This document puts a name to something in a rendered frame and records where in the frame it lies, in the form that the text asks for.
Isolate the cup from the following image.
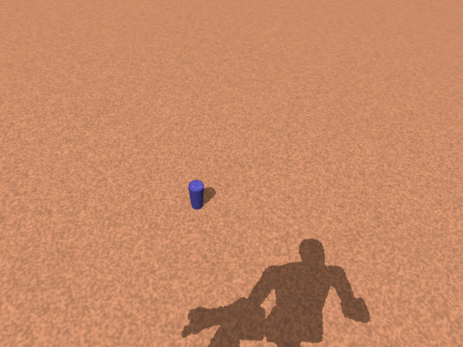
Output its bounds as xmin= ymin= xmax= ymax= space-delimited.
xmin=188 ymin=180 xmax=204 ymax=210

